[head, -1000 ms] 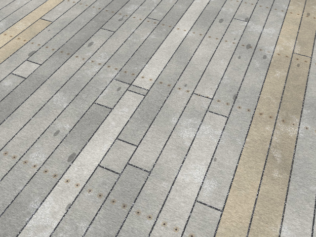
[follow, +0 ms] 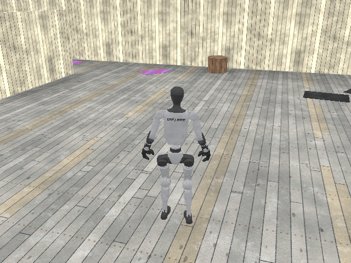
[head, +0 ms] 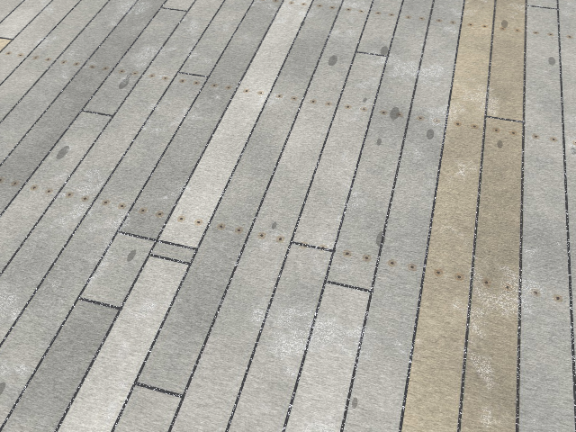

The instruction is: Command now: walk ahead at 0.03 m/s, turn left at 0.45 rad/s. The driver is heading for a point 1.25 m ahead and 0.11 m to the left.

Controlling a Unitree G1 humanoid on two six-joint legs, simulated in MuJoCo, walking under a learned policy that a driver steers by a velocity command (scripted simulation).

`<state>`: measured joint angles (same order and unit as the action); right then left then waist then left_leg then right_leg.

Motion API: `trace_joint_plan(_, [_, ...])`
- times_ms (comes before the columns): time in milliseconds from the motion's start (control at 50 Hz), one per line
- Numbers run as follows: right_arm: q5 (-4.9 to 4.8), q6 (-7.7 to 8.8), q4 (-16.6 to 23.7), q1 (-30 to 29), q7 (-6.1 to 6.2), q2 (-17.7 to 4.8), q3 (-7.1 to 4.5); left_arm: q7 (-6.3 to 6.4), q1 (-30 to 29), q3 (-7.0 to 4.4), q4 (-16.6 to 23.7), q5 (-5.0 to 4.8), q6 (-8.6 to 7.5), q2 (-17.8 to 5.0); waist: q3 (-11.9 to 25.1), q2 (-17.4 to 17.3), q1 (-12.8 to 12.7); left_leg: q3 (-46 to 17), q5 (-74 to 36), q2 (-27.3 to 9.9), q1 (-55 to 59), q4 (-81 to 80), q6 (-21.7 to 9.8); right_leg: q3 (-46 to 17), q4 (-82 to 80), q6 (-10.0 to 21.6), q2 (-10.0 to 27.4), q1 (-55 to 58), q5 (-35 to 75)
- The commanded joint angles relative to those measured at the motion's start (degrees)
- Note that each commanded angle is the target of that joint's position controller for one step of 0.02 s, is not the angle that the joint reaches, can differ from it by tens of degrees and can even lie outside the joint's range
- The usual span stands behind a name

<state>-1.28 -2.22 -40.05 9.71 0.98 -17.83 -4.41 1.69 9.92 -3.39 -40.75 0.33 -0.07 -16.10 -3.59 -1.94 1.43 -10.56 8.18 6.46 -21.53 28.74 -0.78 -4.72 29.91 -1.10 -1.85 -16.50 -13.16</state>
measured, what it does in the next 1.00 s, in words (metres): walks ahead: left foot, then right foot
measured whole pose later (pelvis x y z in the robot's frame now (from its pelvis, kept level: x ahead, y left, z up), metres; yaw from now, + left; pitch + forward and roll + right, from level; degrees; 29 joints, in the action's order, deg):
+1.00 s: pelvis +0.31 +0.11 -0.02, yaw +6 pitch +2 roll -1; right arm -0.4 3.5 -44.5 20.2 1.0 -17.1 -2.1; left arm -3.1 6.0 -3.0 -36.9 -1.3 -3.7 -17.1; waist -3.5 0.0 1.1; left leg 1.2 25.1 0.8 -8.6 64.2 0.1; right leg 3.1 34.6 6.3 -6.0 -28.6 -8.2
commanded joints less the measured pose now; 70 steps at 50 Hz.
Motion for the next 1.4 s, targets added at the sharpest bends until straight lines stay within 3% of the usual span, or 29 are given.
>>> trace_joint_plan(20, [-0.23, 1.01, 6.9, -3.0, 0.40, -4.8, -1.31, 0.00, 4.3, -3.85, 2.7, 2.79, -0.75, -14.0, 5.0, 18.7, -1.7, 3.5, 24.4, 1.8, -11.7, 15.7, 0.1, -23.3, -16.0, 14.2, 22.1, 7.0, 5.2])
trace_joint_plan(60, [0.26, 0.99, 3.7, 2.4, 0.19, -9.8, -3.44, 0.53, -2.6, -2.03, 5.5, 2.27, -1.28, -8.0, 4.9, 10.3, 0.6, 1.8, 22.5, -1.9, -10.8, 33.8, 2.9, -17.2, -13.8, 14.5, 21.2, 4.1, 12.3])
trace_joint_plan(100, [0.37, -0.35, 1.9, 4.7, 0.61, -7.7, -3.15, 0.73, -4.8, -1.45, 5.8, 0.28, -1.40, -6.4, 4.0, 8.0, 0.7, 2.7, 17.2, -2.7, -13.7, 40.2, 5.1, -9.6, -11.4, 11.7, 17.1, 7.0, 16.8])
trace_joint_plan(260, [0.05, 0.65, 9.0, -6.1, -1.72, -4.1, -0.67, 0.92, 4.8, -3.07, 3.4, -0.38, -1.03, -10.8, 3.4, 10.7, -6.8, 10.0, 12.9, -8.8, -15.9, 21.9, 5.5, -5.9, -18.4, 12.4, 18.7, 16.2, -9.2])
trace_joint_plan(360, [-0.20, 1.54, 9.3, -4.7, -2.88, -4.2, -0.36, -1.15, 4.3, -3.95, 2.5, -1.75, -2.29, -12.6, 1.4, 10.7, -5.3, 14.3, 13.1, -8.4, -4.0, 9.5, 0.7, -0.2, -18.6, 11.7, 19.2, 9.5, -8.4])
trace_joint_plan(420, [-0.23, 1.68, 5.9, 4.1, -2.90, -4.6, -1.08, -1.86, 2.4, -3.57, 1.9, -2.70, -2.39, -11.3, 3.8, 7.6, 0.2, 17.6, 7.6, -5.1, 12.3, -0.7, -2.5, 5.7, -9.7, 8.9, 17.2, 2.1, -6.0])
trace_joint_plan(440, [-0.57, 1.71, 3.8, 11.3, -2.36, -7.0, -2.45, -1.98, 3.0, -2.45, 1.6, -1.85, -2.68, -8.4, 7.3, 3.3, 3.5, 14.1, 8.4, -5.2, 24.4, -2.4, -4.4, 9.9, 1.5, 6.3, 14.2, -4.5, -1.8])
trace_joint_plan(460, [-0.02, 2.04, 3.1, 18.4, -1.34, -12.8, -3.68, -2.41, 0.4, -0.33, 4.5, 0.47, -3.40, -2.7, 10.1, -12.7, 5.9, -10.1, 12.9, -20.2, 36.5, -9.1, -10.7, 15.7, 24.9, 0.5, 7.4, -21.6, -13.5])
trace_joint_plan(480, [0.42, 3.58, 4.8, 16.7, -1.69, -14.5, -3.38, -2.35, -1.5, -0.77, 6.5, -0.63, -4.83, -4.9, 9.9, -12.9, 5.6, -30.2, 21.8, -28.8, 35.7, -16.5, -19.6, 6.6, 36.8, -0.5, 2.3, -34.9, -20.4])
trace_joint_plan(500, [0.51, 4.78, 4.7, 15.1, -1.96, -10.2, -2.14, -2.76, -2.3, -1.78, 6.3, -2.57, -5.56, -9.0, 6.0, -8.6, 5.6, -25.1, 21.4, -28.7, 33.8, -16.9, -19.2, 2.9, 40.8, 0.7, 6.2, -38.3, -16.9])
trace_joint_plan(520, [0.73, 5.48, 4.5, 13.1, -1.98, -7.4, -1.09, -3.18, -1.6, -1.98, 5.5, -2.89, -5.81, -9.9, 3.0, -7.6, 4.0, -17.8, 18.2, -26.1, 31.2, -16.3, -16.7, 2.9, 39.9, 1.9, 8.2, -38.4, -10.9])
trace_joint_plan(560, [1.26, 5.75, 4.8, 7.7, -1.95, -5.4, -0.11, -3.36, -0.5, -2.05, 3.4, -1.05, -5.57, -9.1, 0.9, -3.1, 1.1, -7.4, 5.5, -21.2, 25.2, -17.4, -12.3, 2.6, 34.6, 2.1, 10.4, -33.8, -2.0])
trace_joint_plan(620, [1.96, 6.72, 4.1, 6.9, -1.34, -5.6, -0.04, -3.99, 2.5, -1.37, 1.4, -1.44, -4.51, -7.0, 1.2, -3.1, -0.5, 2.7, -12.7, -19.0, 20.8, -19.1, -10.9, 2.6, 32.6, 0.2, 9.5, -29.1, 6.3])
trace_joint_plan(780, [1.21, 7.37, -1.1, 11.2, -0.09, -7.2, -0.39, -5.44, -9.1, 0.91, 5.2, -1.86, -4.97, -2.4, -3.8, -0.8, 3.3, 15.4, -18.0, -18.5, 20.9, -23.1, -6.4, 5.4, 5.3, 2.1, 4.6, -23.1, 21.6])
trace_joint_plan(860, [1.20, 5.78, -2.4, 11.6, 0.90, -9.1, -0.88, -6.77, -9.5, 0.33, 6.9, -1.71, -5.03, -4.0, 0.3, -2.9, 1.1, 17.9, -45.9, -20.1, 30.2, -13.4, -4.8, 9.4, 2.4, 5.8, 0.3, -19.6, 13.7])
trace_joint_plan(900, [1.55, 4.47, -2.0, 11.2, 1.76, -10.5, -1.19, -6.47, -2.1, -1.19, 5.9, -1.78, -4.24, -7.1, 6.4, -5.5, -3.3, 18.9, -63.0, -20.0, 32.6, -0.2, -4.0, 11.5, 3.9, 8.4, -3.2, -10.9, 7.1])
trace_joint_plan(920, [1.46, 4.12, -1.5, 10.2, 1.93, -10.9, -1.20, -5.75, 5.7, -2.52, 4.5, -1.87, -4.01, -9.6, 10.6, -4.5, -7.8, 19.6, -61.9, -19.0, 27.2, 11.5, -3.2, 10.7, 1.4, 10.5, -4.3, 1.5, 8.6])
trace_joint_plan(940, [2.01, 4.64, -0.4, 10.2, 1.96, -9.8, -0.55, -4.57, 14.4, -3.77, 3.4, -1.82, -3.25, -12.8, 16.3, 0.4, -11.9, 19.2, -44.1, -16.8, 13.3, 27.9, -1.9, 0.4, 0.5, 13.7, 1.9, 20.1, 7.8])
trace_joint_plan(960, [2.57, 6.25, 2.1, 16.8, 0.60, -0.8, 2.27, -4.24, 14.5, -4.81, 4.2, -1.99, -3.53, -17.7, 23.7, 17.3, -5.8, 14.5, 16.7, -2.5, -14.6, 54.5, 3.5, -35.6, -2.9, 28.1, 19.7, 42.2, -1.6])
trace_joint_plan(980, [0.97, 8.83, 2.3, 12.4, -0.72, -6.5, 1.37, -3.81, 14.7, -3.57, 4.3, -1.77, -3.61, -12.6, 28.0, 8.7, -9.2, 1.6, 21.9, -3.0, -20.9, 59.1, 1.8, -44.4, -11.0, 27.3, 20.4, 43.5, -9.6])
trace_joint_plan(1000, [-1.47, 10.01, 4.8, 5.9, -1.50, -8.4, 0.86, -3.36, 12.5, -2.94, 4.5, -1.22, -3.71, -10.5, 18.3, 5.9, -9.1, 1.3, 17.5, -6.4, -23.9, 55.8, 0.4, -34.7, -12.8, 23.1, 18.5, 36.0, -9.5])
trace_joint_plan(1040, [0.83, 10.55, 5.5, 3.2, -1.01, -6.9, 1.11, -3.30, 5.3, -2.09, 5.6, -1.34, -4.10, -8.1, 7.1, -2.7, -3.6, 3.5, 12.6, -10.7, -20.1, 43.1, 0.1, -23.7, -15.2, 19.6, 13.4, 17.7, 1.8])
trace_joint_plan(1080, [1.93, 9.32, 5.2, 6.4, -0.97, -6.7, 0.90, -2.93, 2.2, -1.98, 6.6, -0.37, -4.14, -8.1, 5.0, 2.5, 0.2, 4.0, 11.4, -11.9, -13.9, 39.2, 1.7, -19.2, -17.1, 20.3, 10.8, 7.6, 12.3])
trace_joint_plan(1160, [2.96, 7.56, 6.0, 3.5, -0.28, -4.4, 1.89, -2.08, 2.9, -2.26, 5.5, -1.30, -4.33, -9.1, 2.2, 3.4, -0.6, 7.5, 4.0, -12.1, -10.9, 26.1, 5.6, -11.2, -18.2, 18.6, 7.0, -3.4, 17.4])
trace_joint_plan(1220, [2.33, 8.11, 7.5, -4.4, -0.52, -2.4, 2.67, -1.32, 5.4, -2.68, 4.3, -1.69, -3.47, -10.5, 3.1, 4.8, -4.2, 8.3, -9.6, -9.0, -5.9, 11.1, 6.1, -9.7, -16.2, 14.9, 4.2, -5.1, 9.1])
trace_joint_plan(1280, [0.98, 8.69, 8.3, -7.4, -1.06, -3.9, 2.03, -1.11, 8.3, -2.81, 3.2, -2.20, -2.71, -10.8, 4.5, 6.4, -5.6, 6.6, -11.1, -7.1, -3.5, 4.3, 5.9, -14.2, -12.8, 13.6, 5.9, -0.7, 3.3])
trace_joint_plan(1360, [1.77, 9.58, 7.3, -1.6, -1.15, -6.9, -0.19, -0.57, 6.6, -2.53, 3.6, -1.82, -1.31, -8.8, 6.8, 9.0, -0.8, 6.5, -9.2, -6.2, 4.7, -3.7, 1.8, -18.4, 0.6, 8.5, 4.7, 4.7, 11.6])
trace_joint_plan(1380, [2.64, 9.81, 7.2, 2.6, -0.81, -8.7, -0.79, -0.60, 6.8, -1.65, 4.5, -1.38, -1.44, -5.8, 11.5, 6.7, 1.1, 3.2, -14.0, -11.6, 14.2, -3.8, -1.1, -15.6, 10.3, 5.8, 1.5, 2.0, 8.8])
trace_joint_plan(1400, [3.62, 9.21, 7.8, 6.8, -0.35, -12.3, -1.43, -0.68, 13.2, -0.35, 5.0, -0.10, -1.58, -1.4, 19.5, -7.0, -0.5, -10.9, -30.8, -26.3, 31.1, -0.4, -7.3, -8.6, 27.6, 1.9, -4.5, -9.7, -19.5])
